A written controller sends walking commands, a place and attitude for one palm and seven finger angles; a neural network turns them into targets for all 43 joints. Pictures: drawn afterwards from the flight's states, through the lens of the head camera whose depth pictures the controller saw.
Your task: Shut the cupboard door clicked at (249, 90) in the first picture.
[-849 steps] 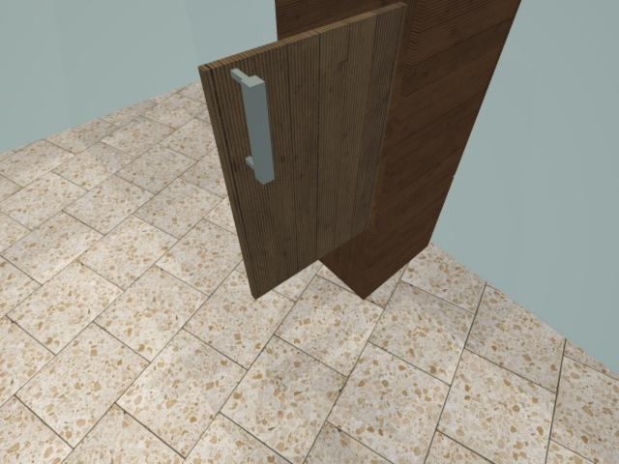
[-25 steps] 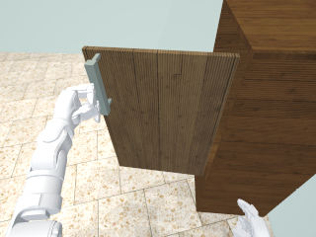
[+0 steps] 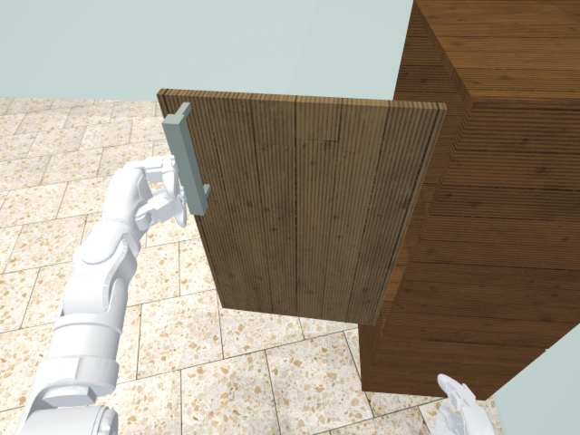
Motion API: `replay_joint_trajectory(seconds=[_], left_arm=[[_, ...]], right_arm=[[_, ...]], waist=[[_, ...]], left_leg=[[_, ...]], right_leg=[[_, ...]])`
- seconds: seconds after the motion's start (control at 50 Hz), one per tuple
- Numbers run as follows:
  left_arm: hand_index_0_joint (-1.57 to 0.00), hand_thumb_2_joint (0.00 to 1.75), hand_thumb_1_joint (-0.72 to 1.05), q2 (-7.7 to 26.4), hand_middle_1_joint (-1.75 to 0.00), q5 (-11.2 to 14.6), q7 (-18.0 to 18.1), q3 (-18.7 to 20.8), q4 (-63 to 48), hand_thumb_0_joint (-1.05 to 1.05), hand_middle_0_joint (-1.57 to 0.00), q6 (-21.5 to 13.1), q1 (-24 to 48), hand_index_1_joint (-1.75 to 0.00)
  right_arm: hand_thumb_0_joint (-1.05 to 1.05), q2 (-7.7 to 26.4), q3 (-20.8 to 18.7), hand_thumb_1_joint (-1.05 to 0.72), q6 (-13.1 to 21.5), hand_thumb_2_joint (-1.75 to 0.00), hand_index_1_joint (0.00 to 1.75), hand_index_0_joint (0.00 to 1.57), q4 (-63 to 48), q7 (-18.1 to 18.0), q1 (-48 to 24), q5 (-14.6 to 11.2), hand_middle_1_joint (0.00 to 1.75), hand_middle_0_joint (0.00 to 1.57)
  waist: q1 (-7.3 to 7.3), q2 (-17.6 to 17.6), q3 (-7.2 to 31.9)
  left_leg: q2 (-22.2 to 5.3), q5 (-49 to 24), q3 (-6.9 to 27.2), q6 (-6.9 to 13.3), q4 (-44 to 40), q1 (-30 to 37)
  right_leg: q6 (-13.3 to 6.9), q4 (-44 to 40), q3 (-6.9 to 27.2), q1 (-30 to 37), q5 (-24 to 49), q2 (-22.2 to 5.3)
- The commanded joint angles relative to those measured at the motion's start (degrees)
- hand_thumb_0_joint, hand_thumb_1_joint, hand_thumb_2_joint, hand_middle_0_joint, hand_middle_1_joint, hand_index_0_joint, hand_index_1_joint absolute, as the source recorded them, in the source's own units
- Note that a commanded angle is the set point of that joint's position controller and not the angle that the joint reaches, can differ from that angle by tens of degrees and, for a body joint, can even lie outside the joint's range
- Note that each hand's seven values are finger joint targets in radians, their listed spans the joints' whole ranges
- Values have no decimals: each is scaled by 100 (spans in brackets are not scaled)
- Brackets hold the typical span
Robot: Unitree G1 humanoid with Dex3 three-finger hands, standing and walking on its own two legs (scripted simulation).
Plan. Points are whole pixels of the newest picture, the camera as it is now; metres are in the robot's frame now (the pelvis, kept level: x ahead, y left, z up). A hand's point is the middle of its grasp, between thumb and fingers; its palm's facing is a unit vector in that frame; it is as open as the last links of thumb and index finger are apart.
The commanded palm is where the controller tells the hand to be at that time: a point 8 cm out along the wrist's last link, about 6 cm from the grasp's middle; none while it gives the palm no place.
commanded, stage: push the door shut along its arc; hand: left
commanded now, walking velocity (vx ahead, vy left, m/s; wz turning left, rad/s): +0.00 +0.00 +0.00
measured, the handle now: (192, 161) +0.46 +0.18 +0.16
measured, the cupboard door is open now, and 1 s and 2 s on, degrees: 87 73 59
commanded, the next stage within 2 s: pull the fist back off the door in 1.86 s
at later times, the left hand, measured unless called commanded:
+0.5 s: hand (202, 173) +0.42 +0.15 +0.16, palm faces -0.14 -0.99 -0.05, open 3.3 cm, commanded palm +0.42 +0.19 +0.16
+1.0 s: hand (231, 153) +0.47 +0.12 +0.17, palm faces -0.28 -0.96 -0.06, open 3.1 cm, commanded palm +0.47 +0.16 +0.16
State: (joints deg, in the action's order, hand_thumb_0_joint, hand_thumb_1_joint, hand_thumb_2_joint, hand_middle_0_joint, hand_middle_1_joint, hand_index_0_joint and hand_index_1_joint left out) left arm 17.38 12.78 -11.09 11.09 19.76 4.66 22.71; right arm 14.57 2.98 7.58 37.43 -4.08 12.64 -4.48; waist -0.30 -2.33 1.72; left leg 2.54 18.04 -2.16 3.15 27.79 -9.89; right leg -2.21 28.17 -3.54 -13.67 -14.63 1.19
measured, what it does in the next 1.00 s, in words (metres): stands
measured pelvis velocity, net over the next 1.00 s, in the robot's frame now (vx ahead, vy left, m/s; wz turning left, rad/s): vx -0.01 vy -0.01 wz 0.00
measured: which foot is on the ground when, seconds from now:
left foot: down 0.00-1.00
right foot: down 0.00-1.00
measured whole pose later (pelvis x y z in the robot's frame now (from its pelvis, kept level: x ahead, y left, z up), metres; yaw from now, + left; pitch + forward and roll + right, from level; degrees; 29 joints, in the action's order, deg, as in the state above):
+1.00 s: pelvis -0.01 -0.01 -0.01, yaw +0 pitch +7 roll +0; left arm 25.3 9.7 -23.6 11.5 64.6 -9.1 56.4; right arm 17.5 1.6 9.0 42.7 -3.8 21.3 -1.8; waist -7.1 -1.6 2.2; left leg 2.4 18.6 -2.3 2.9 32.6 -21.5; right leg -2.8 32.9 -3.7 -25.3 -15.1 1.0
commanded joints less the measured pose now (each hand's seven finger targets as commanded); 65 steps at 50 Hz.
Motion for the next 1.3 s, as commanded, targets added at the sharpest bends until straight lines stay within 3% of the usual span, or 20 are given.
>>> replay_joint_trajectory(seconds=[0.0,0.06,0.16,0.2,0.24,0.36,0.4,0.48,0.54,0.56,0.6,0.66,0.7,0.76,0.84,0.88,0.96,1.02,1.14,1.28], left_arm=[[-130,90,90,907,-150,97,-26,145,-1227,0,-130,-374,2470,-150],[-130,90,90,873,-150,63,-60,-7,-889,0,-130,-389,3083,-150],[-130,90,90,937,-150,30,-62,24,-248,0,-130,-516,3757,-150],[-130,90,90,1233,-150,15,-107,243,86,0,-130,-601,3742,-150],[-130,90,90,957,-150,28,-239,-47,279,0,-130,-712,4130,-150],[-130,90,90,1064,-150,32,-521,-37,1090,0,-130,-1029,4727,-150],[-130,90,90,1346,-150,0,-583,125,1353,0,-130,-1149,4896,-150],[-130,90,90,1041,-150,5,-779,-157,1565,0,-130,-1339,5239,-150],[-130,90,90,1468,-150,45,-820,276,2053,0,-130,-1392,5196,-150],[-130,90,90,1317,-150,38,-851,138,2169,0,-130,-1415,5354,-150],[-130,90,90,1624,-150,-28,-835,355,2335,0,-130,-1500,5411,-150],[-130,90,90,1666,-150,-99,-928,333,2370,0,-130,-1640,5593,-150],[-130,90,90,1830,-150,-96,-1012,417,2572,0,-130,-1678,5602,-150],[-130,90,90,1610,-150,-103,-1160,186,2617,0,-130,-1734,5912,-150],[-130,90,90,1759,-150,-68,-1232,288,3099,0,-130,-1682,6239,-150],[-130,90,90,1716,-150,-120,-1275,164,3168,0,-130,-1720,6531,-150],[-130,90,90,1681,-150,-110,-1369,152,3160,0,-130,-1790,6836,-150],[-130,90,90,1680,-150,-95,-1424,165,3661,0,-130,-1707,6845,-150],[-130,90,90,2369,-150,-329,-1340,535,4078,0,-130,-1721,7241,-150],[-130,90,90,2601,-150,-464,-1507,637,4140,0,-130,-1796,7662,-150]], right_arm=[[0,731,-247,-90,278,-90,30,20,-864,-36,-565,-21,30,20],[0,736,-212,-90,227,-90,30,20,-783,-65,-541,-33,30,20],[0,740,-206,-90,206,-90,30,20,-683,-77,-433,8,30,20],[0,793,-227,-90,172,-90,30,20,-632,-84,-331,33,30,20],[0,784,-213,-90,191,-90,30,20,-614,-72,-292,21,30,20],[0,881,-262,-90,241,-90,30,20,-471,-59,29,41,30,20],[0,937,-293,-90,244,-90,30,20,-391,-66,192,65,30,20],[0,952,-313,-90,323,-90,30,20,-338,-32,340,74,30,20],[0,1031,-343,-90,303,-90,30,20,-244,-35,521,107,30,20],[0,1023,-331,-90,303,-90,30,20,-240,-31,546,117,30,20],[0,1058,-360,-90,283,-90,30,20,-193,-23,646,141,30,20],[0,1061,-376,-90,303,-90,30,20,-227,-2,736,152,30,20],[0,1102,-403,-90,266,-90,30,20,-193,-13,833,170,30,20],[0,1105,-403,-90,300,-90,30,20,-184,-3,886,161,30,20],[0,1170,-401,-90,288,-90,30,20,-68,-30,1042,196,30,20],[0,1187,-409,-90,325,-90,30,20,-22,-24,1094,198,30,20],[0,1209,-447,-90,374,-90,30,20,46,-15,1234,260,30,20],[0,1261,-437,-90,332,-90,30,20,113,-32,1326,278,30,20],[0,1328,-441,-90,261,-90,30,20,114,-15,1538,312,30,20],[0,1352,-489,-90,196,-90,30,20,54,-14,1754,363,30,20]], waist=[[-65,149,1355],[-197,152,1131],[-233,149,1345],[-195,300,1485],[-309,245,1458],[-419,242,1613],[-419,308,1668],[-514,-16,1802],[-472,376,1784],[-537,408,1709],[-493,388,1724],[-528,217,1982],[-545,302,1956],[-670,43,1987],[-804,376,1763],[-876,148,1793],[-925,-9,2350],[-992,329,2034],[-1057,276,2120],[-1095,74,2764]], left_leg=[[-316,-1954,420,-180,-269,495],[-311,-1658,470,-157,-299,417],[-294,-1634,508,-152,-275,491],[-305,-1750,475,-147,-250,455],[-295,-1789,475,-137,-220,454],[-266,-1824,467,-110,-111,365],[-273,-1802,485,-108,-106,316],[-261,-2061,509,-137,-24,485],[-254,-1911,477,-101,-23,200],[-242,-1853,444,-85,-36,102],[-245,-1730,406,-61,-24,-16],[-218,-1845,364,-54,28,2],[-235,-1822,336,-42,50,-92],[-217,-1829,358,-50,104,48],[-201,-1506,350,-17,125,-332],[-183,-1329,357,-23,167,-358],[-191,-1804,426,-42,330,88],[-194,-1671,415,-23,349,-257],[-170,-1355,366,-17,497,-848],[-148,-1703,326,-4,731,-808]], right_leg=[[10,-225,211,395,1637,-208],[2,-243,214,150,1364,-195],[-30,-207,234,93,1284,-208],[-31,-195,257,222,1402,-218],[-37,-147,251,110,1493,-220],[-46,-61,275,-24,1601,-209],[-53,-58,269,16,1543,-213],[-69,31,258,-204,1694,-194],[-49,28,277,-96,1691,-177],[-37,36,282,-124,1715,-178],[-29,27,317,-57,1639,-199],[-29,99,359,15,1857,-185],[-12,91,364,56,1864,-187],[-23,121,345,-224,1853,-156],[18,88,364,-344,1658,-135],[7,106,374,-502,1485,-146],[4,230,336,-657,1745,-117],[19,244,316,-781,1664,-96],[37,357,419,-738,1552,-122],[62,517,467,-580,2062,-75]])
